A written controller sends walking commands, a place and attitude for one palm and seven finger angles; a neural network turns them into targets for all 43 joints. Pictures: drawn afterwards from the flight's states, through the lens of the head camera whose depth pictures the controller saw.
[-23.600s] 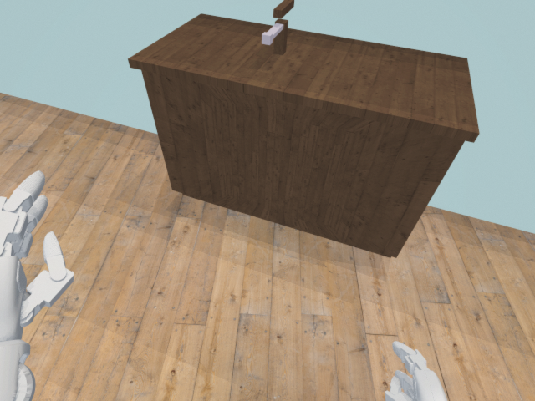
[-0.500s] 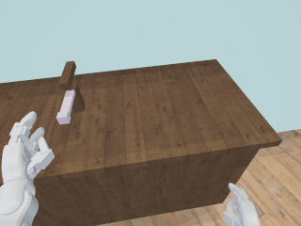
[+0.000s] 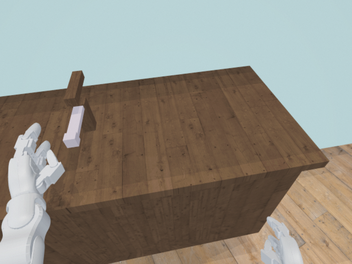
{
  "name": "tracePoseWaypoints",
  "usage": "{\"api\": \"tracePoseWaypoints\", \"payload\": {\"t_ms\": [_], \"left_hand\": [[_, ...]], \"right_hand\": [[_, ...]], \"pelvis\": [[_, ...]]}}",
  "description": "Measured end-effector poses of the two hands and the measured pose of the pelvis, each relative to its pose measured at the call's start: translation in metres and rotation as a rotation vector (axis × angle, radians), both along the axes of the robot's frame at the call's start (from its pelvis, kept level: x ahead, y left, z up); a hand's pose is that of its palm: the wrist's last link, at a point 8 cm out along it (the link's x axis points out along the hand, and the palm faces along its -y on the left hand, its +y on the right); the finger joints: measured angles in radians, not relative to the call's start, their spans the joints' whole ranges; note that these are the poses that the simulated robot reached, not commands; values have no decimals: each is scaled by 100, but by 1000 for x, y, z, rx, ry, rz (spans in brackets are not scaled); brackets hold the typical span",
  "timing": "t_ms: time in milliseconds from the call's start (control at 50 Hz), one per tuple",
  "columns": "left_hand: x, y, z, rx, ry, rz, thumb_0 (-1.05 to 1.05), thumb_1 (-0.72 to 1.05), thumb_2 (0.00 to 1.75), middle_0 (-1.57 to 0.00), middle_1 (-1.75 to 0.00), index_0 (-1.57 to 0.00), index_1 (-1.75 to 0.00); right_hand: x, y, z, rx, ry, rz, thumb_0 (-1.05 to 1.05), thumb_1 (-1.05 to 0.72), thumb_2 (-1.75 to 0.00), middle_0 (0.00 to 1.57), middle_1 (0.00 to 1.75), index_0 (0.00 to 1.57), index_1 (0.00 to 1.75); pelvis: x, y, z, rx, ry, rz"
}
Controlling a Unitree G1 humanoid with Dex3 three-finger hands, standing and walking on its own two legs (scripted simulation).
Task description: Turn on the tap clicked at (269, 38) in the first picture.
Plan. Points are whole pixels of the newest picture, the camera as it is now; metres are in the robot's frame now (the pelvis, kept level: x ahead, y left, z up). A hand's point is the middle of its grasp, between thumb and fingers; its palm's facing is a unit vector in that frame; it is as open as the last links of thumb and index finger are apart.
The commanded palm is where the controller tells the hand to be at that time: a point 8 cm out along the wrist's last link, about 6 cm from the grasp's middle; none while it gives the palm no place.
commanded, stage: reach beside the lever's end, fingers flat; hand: left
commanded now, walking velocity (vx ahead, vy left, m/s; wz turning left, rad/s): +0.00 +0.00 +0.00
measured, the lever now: (71, 139) +0.36 +0.30 +0.09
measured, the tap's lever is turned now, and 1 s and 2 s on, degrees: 0 2 11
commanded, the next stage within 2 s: push the lever round in 1.20 s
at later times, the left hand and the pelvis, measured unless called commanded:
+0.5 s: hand (60, 152) +0.31 +0.30 +0.11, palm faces +0.51 -0.86 -0.09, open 7.8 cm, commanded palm +0.27 +0.34 +0.10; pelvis -0.01 +0.01 +0.00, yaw +0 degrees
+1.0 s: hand (65, 141) +0.35 +0.31 +0.10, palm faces +0.49 -0.87 -0.09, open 7.8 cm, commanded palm +0.30 +0.35 +0.09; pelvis +0.00 +0.02 +0.00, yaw -1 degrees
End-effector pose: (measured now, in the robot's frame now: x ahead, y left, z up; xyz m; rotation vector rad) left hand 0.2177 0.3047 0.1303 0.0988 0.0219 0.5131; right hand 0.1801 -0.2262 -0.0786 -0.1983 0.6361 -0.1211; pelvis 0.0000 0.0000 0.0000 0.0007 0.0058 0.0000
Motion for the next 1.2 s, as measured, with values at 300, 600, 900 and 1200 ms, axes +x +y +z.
{"api": "tracePoseWaypoints", "payload": {"t_ms": [300, 600, 900, 1200], "left_hand": [[25, 18, -7, -8, -8, 4, 2, 90, 90, -17, -21, -17, -21], [54, 37, -17, -12, 9, 26, 2, 90, 90, -16, -17, -16, -17], [86, 48, -28, -15, 16, 14, 2, 90, 90, -15, -15, -15, -15], [84, 43, -34, -13, 1, 9, 2, 90, 90, -16, -15, -15, -15]], "right_hand": [[-16, -5, -5, -28, 47, -24, 1, -90, -90, 20, 30, 21, 30], [-41, -12, -14, -42, 131, -65, 1, -90, -89, 21, 30, 21, 30], [-67, -19, -24, -61, 234, -110, 1, -90, -89, 21, 30, 21, 30], [-61, -10, -24, -47, 238, -108, 1, -90, -89, 21, 30, 21, 30]], "pelvis": [[-7, 5, 0, -4, 10, 3], [-7, 7, -2, -9, 38, -4], [-3, 13, -4, -15, 79, -11], [4, 18, -4, -16, 83, -18]]}}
